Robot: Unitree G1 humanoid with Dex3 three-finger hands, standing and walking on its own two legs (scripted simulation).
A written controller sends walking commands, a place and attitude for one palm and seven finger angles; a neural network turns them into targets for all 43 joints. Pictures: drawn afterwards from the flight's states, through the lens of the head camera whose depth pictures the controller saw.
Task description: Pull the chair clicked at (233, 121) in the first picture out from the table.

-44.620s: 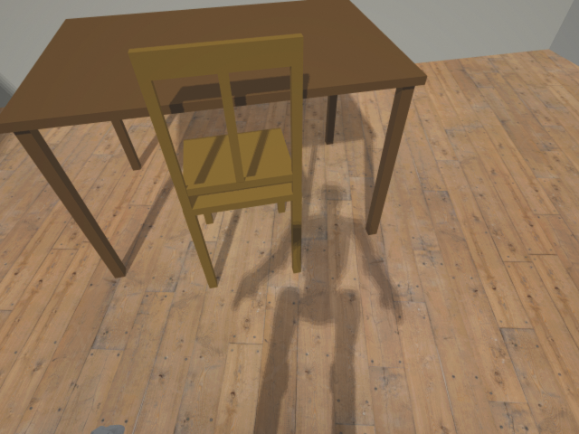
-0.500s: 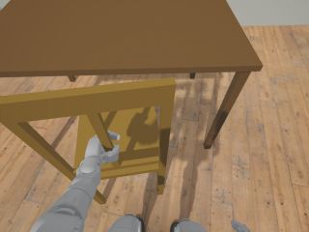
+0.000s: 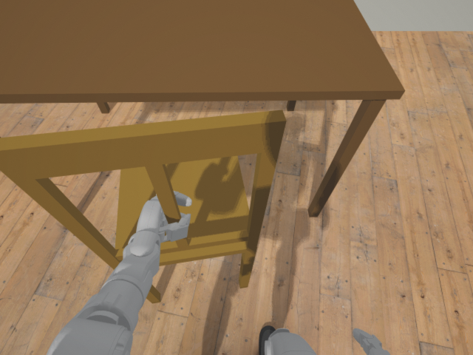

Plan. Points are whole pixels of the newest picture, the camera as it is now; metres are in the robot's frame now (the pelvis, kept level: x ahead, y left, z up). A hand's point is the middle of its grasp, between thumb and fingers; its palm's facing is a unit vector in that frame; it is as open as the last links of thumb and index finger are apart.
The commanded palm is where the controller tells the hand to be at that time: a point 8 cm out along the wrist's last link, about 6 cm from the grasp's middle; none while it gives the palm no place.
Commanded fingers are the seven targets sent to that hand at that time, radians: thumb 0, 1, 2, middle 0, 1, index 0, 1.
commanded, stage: step backward, pulling the chair out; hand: left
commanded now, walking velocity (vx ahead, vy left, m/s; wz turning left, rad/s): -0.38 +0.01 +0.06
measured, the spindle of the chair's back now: (171, 211) +0.37 +0.13 -0.04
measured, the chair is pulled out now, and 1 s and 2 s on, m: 0.20 0.26 0.37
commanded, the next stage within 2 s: none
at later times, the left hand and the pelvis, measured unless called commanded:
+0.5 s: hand (178, 249) +0.30 +0.11 -0.06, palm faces +0.02 -0.98 -0.18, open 5.7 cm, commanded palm +0.31 +0.17 -0.05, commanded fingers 0.00 0.90 0.90 -0.50 -1.45 -0.50 -1.45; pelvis -0.03 -0.01 +0.00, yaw +0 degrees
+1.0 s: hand (175, 257) +0.29 +0.12 -0.06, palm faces +0.02 -0.99 -0.16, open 5.7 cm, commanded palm +0.27 +0.17 -0.05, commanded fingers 0.00 0.90 0.90 -0.50 -1.45 -0.50 -1.45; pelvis -0.07 -0.01 +0.00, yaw +2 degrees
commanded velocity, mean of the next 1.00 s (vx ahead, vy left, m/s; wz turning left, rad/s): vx -0.38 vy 0.00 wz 0.06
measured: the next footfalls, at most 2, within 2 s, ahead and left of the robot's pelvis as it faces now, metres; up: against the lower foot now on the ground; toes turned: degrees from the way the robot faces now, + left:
right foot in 1.22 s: +0.01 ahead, -0.13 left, +0.00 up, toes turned +0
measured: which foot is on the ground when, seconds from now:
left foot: down 0.00-1.00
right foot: down 0.00-1.00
